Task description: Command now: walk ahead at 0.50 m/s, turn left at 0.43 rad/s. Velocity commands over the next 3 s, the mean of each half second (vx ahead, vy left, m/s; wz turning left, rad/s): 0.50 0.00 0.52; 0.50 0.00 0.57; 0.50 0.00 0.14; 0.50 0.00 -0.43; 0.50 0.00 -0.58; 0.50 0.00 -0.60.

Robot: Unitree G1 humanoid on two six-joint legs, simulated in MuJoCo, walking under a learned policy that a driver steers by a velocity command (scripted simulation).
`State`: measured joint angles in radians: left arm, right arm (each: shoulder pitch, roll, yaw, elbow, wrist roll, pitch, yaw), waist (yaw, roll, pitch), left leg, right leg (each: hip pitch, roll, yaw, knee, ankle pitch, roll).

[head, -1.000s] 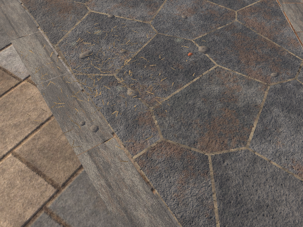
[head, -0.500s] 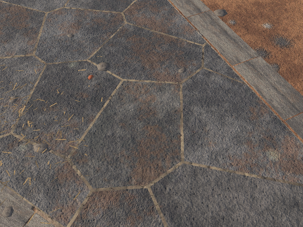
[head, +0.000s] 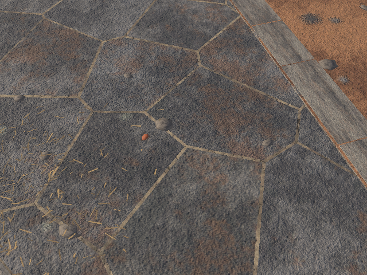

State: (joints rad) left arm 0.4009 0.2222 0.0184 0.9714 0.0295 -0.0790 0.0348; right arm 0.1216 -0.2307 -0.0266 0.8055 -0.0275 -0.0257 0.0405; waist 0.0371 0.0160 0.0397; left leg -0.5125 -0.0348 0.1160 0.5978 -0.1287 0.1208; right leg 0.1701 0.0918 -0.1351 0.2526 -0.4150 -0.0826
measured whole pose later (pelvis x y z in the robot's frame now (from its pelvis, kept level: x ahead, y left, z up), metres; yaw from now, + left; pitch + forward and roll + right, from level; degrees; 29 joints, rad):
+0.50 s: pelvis +0.29 +0.00 +0.01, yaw +18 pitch +2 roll +1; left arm 0.03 0.26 -0.01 0.69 0.03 -0.06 -0.02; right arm 0.44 -0.30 -0.08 0.85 -0.01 -0.04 0.00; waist -0.10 -0.02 0.03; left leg 0.01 -0.14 -0.22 0.39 -0.41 0.10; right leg -0.52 -0.01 0.03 0.53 -0.10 0.01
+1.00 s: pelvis +0.52 +0.09 +0.01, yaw +35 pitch +2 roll -2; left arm 0.41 0.26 0.04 0.87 0.02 -0.07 0.00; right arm 0.04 -0.26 -0.03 0.66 -0.04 0.00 0.08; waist 0.08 0.03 0.04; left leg -0.57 0.03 0.07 0.65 -0.15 0.09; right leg 0.08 -0.03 -0.25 0.28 -0.37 0.02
